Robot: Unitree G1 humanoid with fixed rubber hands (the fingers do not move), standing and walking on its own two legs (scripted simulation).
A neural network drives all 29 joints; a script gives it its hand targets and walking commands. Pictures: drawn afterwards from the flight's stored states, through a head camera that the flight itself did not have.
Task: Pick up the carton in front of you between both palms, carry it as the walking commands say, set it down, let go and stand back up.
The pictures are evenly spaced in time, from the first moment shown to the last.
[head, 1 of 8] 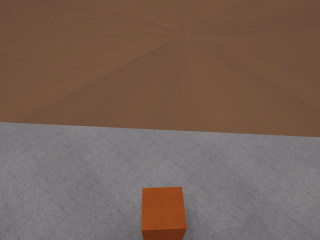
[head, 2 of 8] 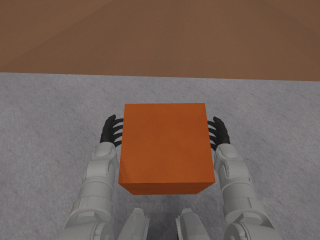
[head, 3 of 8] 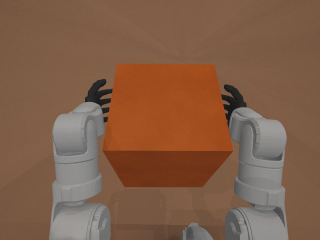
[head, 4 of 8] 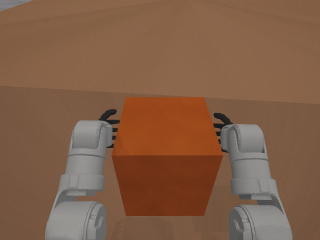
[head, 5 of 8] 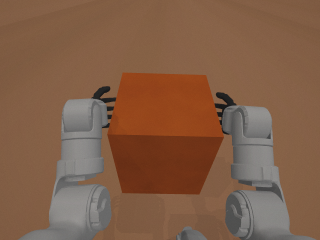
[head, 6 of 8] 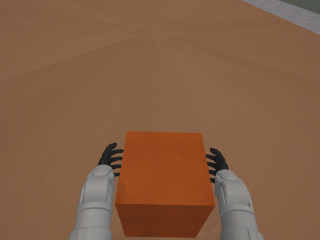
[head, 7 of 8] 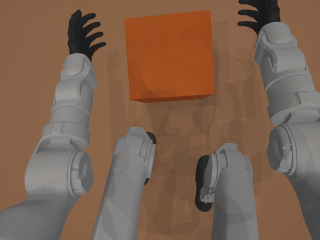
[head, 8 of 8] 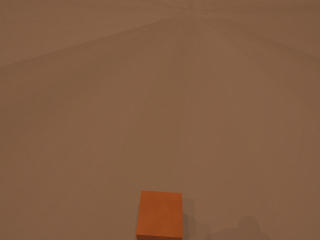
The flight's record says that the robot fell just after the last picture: no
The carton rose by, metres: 1.11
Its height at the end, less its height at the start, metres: +0.38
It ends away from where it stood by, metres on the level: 5.22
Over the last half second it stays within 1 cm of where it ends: yes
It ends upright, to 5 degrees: yes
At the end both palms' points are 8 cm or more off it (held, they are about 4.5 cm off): yes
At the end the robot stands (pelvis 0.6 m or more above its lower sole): yes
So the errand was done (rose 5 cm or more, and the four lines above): yes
